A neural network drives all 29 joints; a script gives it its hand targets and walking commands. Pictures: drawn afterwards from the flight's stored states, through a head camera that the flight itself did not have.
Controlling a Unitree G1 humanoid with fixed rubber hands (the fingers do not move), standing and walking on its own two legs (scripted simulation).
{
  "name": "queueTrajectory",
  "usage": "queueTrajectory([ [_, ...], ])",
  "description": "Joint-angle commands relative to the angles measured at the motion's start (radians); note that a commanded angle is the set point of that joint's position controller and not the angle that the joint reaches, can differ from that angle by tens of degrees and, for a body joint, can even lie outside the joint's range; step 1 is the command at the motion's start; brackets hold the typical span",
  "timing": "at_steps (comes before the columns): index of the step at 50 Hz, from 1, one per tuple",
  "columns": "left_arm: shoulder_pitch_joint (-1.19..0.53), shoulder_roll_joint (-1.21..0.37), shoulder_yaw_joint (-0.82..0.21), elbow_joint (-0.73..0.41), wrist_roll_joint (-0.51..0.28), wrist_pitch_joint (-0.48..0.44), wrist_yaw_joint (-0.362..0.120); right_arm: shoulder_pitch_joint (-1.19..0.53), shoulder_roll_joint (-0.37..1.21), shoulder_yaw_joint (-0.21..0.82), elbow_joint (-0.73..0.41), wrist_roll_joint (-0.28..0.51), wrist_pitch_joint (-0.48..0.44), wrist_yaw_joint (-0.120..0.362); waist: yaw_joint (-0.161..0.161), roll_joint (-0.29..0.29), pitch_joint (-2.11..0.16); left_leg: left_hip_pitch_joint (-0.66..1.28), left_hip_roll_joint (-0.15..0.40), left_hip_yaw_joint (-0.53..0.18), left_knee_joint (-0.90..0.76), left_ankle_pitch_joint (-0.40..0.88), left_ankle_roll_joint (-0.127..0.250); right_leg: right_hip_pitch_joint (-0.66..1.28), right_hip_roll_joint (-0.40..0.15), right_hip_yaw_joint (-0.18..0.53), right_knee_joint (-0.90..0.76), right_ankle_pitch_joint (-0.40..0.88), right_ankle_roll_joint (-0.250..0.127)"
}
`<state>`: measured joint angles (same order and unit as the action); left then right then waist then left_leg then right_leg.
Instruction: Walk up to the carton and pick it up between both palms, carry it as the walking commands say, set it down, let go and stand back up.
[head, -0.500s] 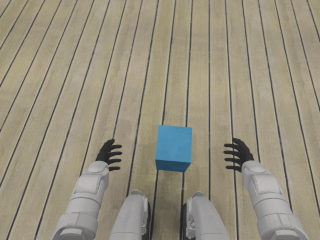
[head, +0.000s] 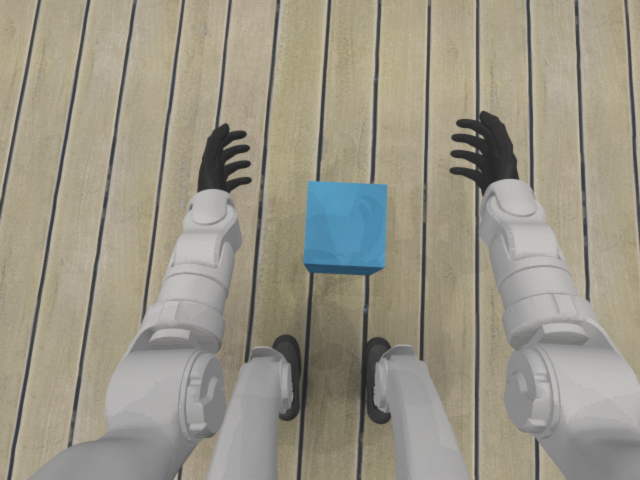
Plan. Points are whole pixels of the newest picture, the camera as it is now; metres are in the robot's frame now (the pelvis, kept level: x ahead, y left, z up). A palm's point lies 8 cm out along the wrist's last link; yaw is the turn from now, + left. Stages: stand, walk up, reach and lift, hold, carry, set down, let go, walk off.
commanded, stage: reach and lift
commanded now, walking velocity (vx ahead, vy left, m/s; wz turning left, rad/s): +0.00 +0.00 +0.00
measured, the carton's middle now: (343, 234) +0.46 -0.03 -0.53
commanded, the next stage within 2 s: none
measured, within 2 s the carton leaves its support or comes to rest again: neither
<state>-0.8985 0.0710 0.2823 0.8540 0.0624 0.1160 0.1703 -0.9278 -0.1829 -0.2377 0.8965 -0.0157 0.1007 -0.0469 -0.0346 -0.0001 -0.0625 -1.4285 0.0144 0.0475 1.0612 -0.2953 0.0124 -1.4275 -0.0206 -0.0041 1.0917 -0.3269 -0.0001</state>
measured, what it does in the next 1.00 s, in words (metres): lowers itself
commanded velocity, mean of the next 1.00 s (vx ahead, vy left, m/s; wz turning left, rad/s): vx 0.00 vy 0.00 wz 0.00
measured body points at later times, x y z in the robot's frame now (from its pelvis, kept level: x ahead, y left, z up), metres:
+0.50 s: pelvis +0.01 +0.00 -0.05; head +0.31 -0.01 +0.28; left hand +0.50 +0.15 -0.18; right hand +0.49 -0.20 -0.17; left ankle +0.08 +0.12 -0.63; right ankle +0.07 -0.12 -0.63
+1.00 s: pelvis -0.03 +0.00 -0.19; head +0.31 +0.00 +0.11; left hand +0.51 +0.14 -0.33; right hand +0.50 -0.20 -0.33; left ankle +0.08 +0.12 -0.63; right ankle +0.07 -0.12 -0.63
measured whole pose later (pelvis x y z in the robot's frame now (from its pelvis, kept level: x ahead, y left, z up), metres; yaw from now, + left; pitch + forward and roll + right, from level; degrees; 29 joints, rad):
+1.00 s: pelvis -0.03 +0.00 -0.19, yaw -1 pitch +47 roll +0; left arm -1.22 0.20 0.16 0.95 -0.10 0.08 0.20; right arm -1.24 -0.30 -0.18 1.02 0.13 0.06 -0.10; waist -0.02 0.00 0.03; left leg -2.14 0.00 0.00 1.79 -0.47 0.00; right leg -2.12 -0.01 0.00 1.81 -0.50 0.00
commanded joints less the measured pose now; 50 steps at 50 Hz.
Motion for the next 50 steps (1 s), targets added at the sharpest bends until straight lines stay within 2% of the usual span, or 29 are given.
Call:
queueTrajectory([
  [1, -0.202, 0.058, 0.001, -0.090, -0.005, -0.060, -0.015, -0.242, -0.067, -0.008, -0.115, 0.008, -0.057, 0.001, 0.007, -0.045, -0.919, 0.493, -0.103, -0.037, -0.045, 0.269, -0.053, 0.430, 0.089, -0.011, -0.077, 0.333, 0.035],
  [5, -0.233, 0.085, 0.016, -0.096, -0.001, -0.076, -0.031, -0.254, -0.100, -0.051, -0.102, -0.030, -0.071, -0.001, -0.019, -0.038, -0.956, 0.476, -0.100, -0.036, -0.022, 0.309, -0.049, 0.404, 0.095, 0.002, -0.069, 0.378, 0.034],
  [7, -0.248, 0.091, 0.011, -0.132, 0.019, -0.085, -0.043, -0.223, -0.057, -0.053, -0.134, -0.013, -0.079, -0.002, 0.011, 0.010, -1.025, 0.505, -0.110, -0.029, -0.011, 0.382, -0.051, 0.432, 0.097, 0.013, -0.074, 0.468, 0.023],
  [8, -0.220, 0.089, 0.015, -0.124, 0.001, -0.088, -0.051, -0.189, -0.078, -0.062, -0.136, -0.033, -0.084, -0.003, -0.018, -0.015, -1.060, 0.479, -0.106, -0.031, -0.010, 0.378, -0.040, 0.498, 0.090, 0.026, -0.054, 0.518, 0.026],
  [11, -0.185, 0.082, 0.018, -0.162, 0.034, -0.102, -0.057, -0.165, -0.033, -0.054, -0.186, -0.027, -0.098, 0.003, 0.018, -0.016, -1.003, 0.400, -0.117, -0.029, 0.000, 0.408, -0.041, 0.472, 0.101, 0.036, -0.058, 0.522, 0.026],
  [12, -0.227, 0.071, -0.008, -0.197, 0.015, -0.098, -0.067, -0.207, -0.056, -0.084, -0.231, -0.045, -0.099, 0.003, -0.013, -0.021, -1.042, 0.401, -0.117, -0.040, -0.008, 0.404, -0.031, 0.487, 0.102, 0.018, -0.042, 0.539, 0.023],
  [13, -0.235, 0.074, -0.001, -0.190, 0.033, -0.096, -0.068, -0.171, -0.025, -0.075, -0.215, -0.017, -0.097, 0.005, 0.011, 0.057, -1.042, 0.431, -0.111, -0.028, 0.008, 0.462, -0.035, 0.413, 0.097, 0.037, -0.040, 0.551, 0.025],
  [14, -0.196, 0.082, 0.005, -0.161, 0.031, -0.099, -0.070, -0.177, -0.029, -0.062, -0.200, -0.041, -0.098, 0.004, 0.001, -0.017, -1.013, 0.406, -0.113, -0.038, 0.036, 0.398, -0.038, 0.412, 0.107, 0.021, -0.039, 0.479, 0.025],
  [15, -0.220, 0.085, 0.016, -0.152, 0.030, -0.092, -0.075, -0.173, -0.057, -0.098, -0.205, -0.044, -0.097, 0.002, 0.003, 0.036, -0.971, 0.359, -0.111, -0.035, 0.051, 0.425, -0.039, 0.346, 0.099, 0.032, -0.009, 0.485, 0.025],
  [17, -0.182, 0.095, 0.023, -0.122, 0.027, -0.095, -0.070, -0.143, -0.041, -0.073, -0.151, -0.042, -0.096, 0.004, 0.020, -0.016, -0.919, 0.255, -0.107, -0.031, 0.078, 0.353, -0.045, 0.345, 0.102, 0.025, 0.033, 0.450, 0.035],
  [18, -0.234, 0.079, 0.021, -0.155, 0.036, -0.094, -0.068, -0.182, -0.054, -0.109, -0.166, -0.055, -0.096, 0.002, -0.011, 0.046, -0.908, 0.215, -0.116, -0.022, 0.098, 0.295, -0.058, 0.306, 0.102, 0.016, 0.049, 0.392, 0.035],
  [22, -0.203, 0.092, 0.030, -0.023, 0.028, -0.090, -0.061, -0.200, -0.033, -0.075, -0.085, -0.054, -0.080, 0.003, 0.023, -0.017, -0.796, 0.082, -0.118, -0.029, 0.176, 0.196, -0.060, 0.172, 0.108, -0.001, 0.135, 0.282, 0.037],
  [23, -0.255, 0.102, 0.036, -0.118, 0.023, -0.099, -0.050, -0.263, -0.030, -0.077, -0.156, -0.048, -0.082, -0.004, 0.039, 0.005, -0.903, 0.108, -0.130, -0.006, 0.190, 0.161, -0.068, 0.229, 0.101, 0.009, 0.135, 0.257, 0.033],
  [26, -0.346, 0.109, -0.016, -0.182, -0.020, -0.090, -0.028, -0.308, -0.096, -0.051, -0.161, -0.017, -0.084, -0.016, -0.005, -0.012, -0.963, 0.118, -0.123, -0.011, 0.252, 0.192, -0.070, 0.154, 0.112, -0.026, 0.204, 0.256, 0.040],
  [29, -0.266, 0.141, -0.020, -0.052, -0.035, -0.075, -0.012, -0.282, -0.106, -0.009, -0.046, 0.039, -0.067, -0.019, 0.049, 0.019, -1.002, 0.065, -0.119, -0.005, 0.339, 0.183, -0.078, 0.095, 0.107, -0.009, 0.297, 0.260, 0.032],
  [31, -0.330, 0.151, -0.028, -0.107, -0.049, -0.061, -0.010, -0.346, -0.157, -0.025, -0.114, 0.027, -0.067, -0.021, 0.005, -0.011, -1.036, 0.071, -0.124, -0.008, 0.372, 0.138, -0.071, 0.083, 0.109, -0.036, 0.324, 0.211, 0.033],
  [32, -0.390, 0.159, -0.043, -0.179, -0.061, -0.069, -0.004, -0.349, -0.152, -0.012, -0.139, 0.051, -0.068, -0.024, 0.014, 0.015, -1.028, 0.052, -0.124, 0.002, 0.381, 0.118, -0.067, 0.061, 0.105, -0.018, 0.331, 0.201, 0.025],
  [33, -0.408, 0.138, -0.071, -0.142, -0.084, -0.058, 0.001, -0.372, -0.153, -0.019, -0.135, 0.053, -0.068, -0.026, -0.024, 0.040, -1.129, 0.159, -0.125, -0.008, 0.410, 0.173, -0.067, 0.011, 0.117, -0.037, 0.343, 0.207, 0.023],
  [37, -0.456, 0.167, -0.095, -0.135, -0.139, -0.041, 0.012, -0.465, -0.224, 0.013, -0.147, 0.100, -0.055, -0.038, 0.011, 0.026, -1.111, 0.088, -0.115, -0.010, 0.474, 0.066, -0.061, -0.028, 0.104, -0.044, 0.423, 0.112, 0.026],
  [39, -0.479, 0.151, -0.130, -0.136, -0.148, -0.029, 0.027, -0.462, -0.207, 0.035, -0.116, 0.143, -0.047, -0.036, 0.006, 0.041, -1.105, 0.104, -0.108, -0.022, 0.460, 0.062, -0.062, -0.056, 0.106, -0.059, 0.439, 0.116, 0.015],
  [40, -0.483, 0.180, -0.112, -0.099, -0.146, -0.026, 0.030, -0.459, -0.246, -0.004, -0.062, 0.109, -0.050, -0.032, -0.034, 0.018, -1.048, 0.043, -0.109, -0.017, 0.494, 0.007, -0.069, -0.110, 0.105, -0.067, 0.456, 0.056, 0.014],
  [41, -0.515, 0.172, -0.113, -0.116, -0.147, -0.031, 0.030, -0.475, -0.215, 0.028, -0.068, 0.137, -0.050, -0.034, 0.013, 0.049, -1.061, 0.037, -0.112, 0.002, 0.521, 0.031, -0.068, -0.109, 0.093, -0.032, 0.455, 0.085, 0.009],
  [42, -0.493, 0.162, -0.132, -0.086, -0.174, -0.029, 0.026, -0.483, -0.235, 0.018, -0.082, 0.106, -0.054, -0.038, -0.033, -0.001, -1.077, 0.057, -0.116, -0.014, 0.530, 0.064, -0.063, -0.109, 0.105, -0.057, 0.477, 0.098, 0.015],
  [43, -0.525, 0.181, -0.118, -0.038, -0.155, -0.038, 0.021, -0.491, -0.188, 0.033, 0.005, 0.124, -0.051, -0.035, 0.018, 0.036, -0.926, -0.024, -0.120, -0.017, 0.537, 0.015, -0.059, -0.216, 0.093, -0.033, 0.486, 0.025, 0.014],
  [44, -0.508, 0.165, -0.123, -0.054, -0.158, -0.037, 0.022, -0.472, -0.217, 0.043, -0.005, 0.121, -0.054, -0.034, -0.009, 0.006, -1.042, 0.026, -0.106, -0.016, 0.571, 0.041, -0.059, -0.130, 0.092, -0.048, 0.511, 0.071, 0.010],
  [46, -0.514, 0.200, -0.102, 0.022, -0.144, -0.049, 0.029, -0.468, -0.230, 0.051, 0.069, 0.140, -0.062, -0.040, 0.015, 0.030, -0.961, -0.049, -0.096, -0.017, 0.602, 0.015, -0.060, -0.219, 0.080, -0.035, 0.560, 0.042, 0.018],
  [47, -0.532, 0.241, -0.088, -0.058, -0.137, -0.059, 0.031, -0.524, -0.241, 0.031, -0.043, 0.132, -0.066, -0.049, 0.020, -0.001, -1.047, -0.018, -0.109, -0.018, 0.616, 0.056, -0.053, -0.152, 0.083, -0.042, 0.580, 0.086, 0.026],
  [48, -0.560, 0.198, -0.106, 0.032, -0.149, -0.054, 0.030, -0.563, -0.256, 0.035, 0.064, 0.126, -0.072, -0.051, 0.001, 0.001, -0.870, -0.144, -0.101, -0.014, 0.624, -0.033, -0.060, -0.232, 0.085, -0.021, 0.572, -0.011, 0.017],
  [50, -0.580, 0.205, -0.146, 0.016, -0.180, -0.055, 0.025, -0.593, -0.247, 0.070, 0.018, 0.156, -0.065, -0.058, 0.001, -0.006, -0.992, -0.077, -0.101, -0.010, 0.642, -0.032, -0.054, -0.142, 0.088, -0.052, 0.612, 0.015, 0.019],
])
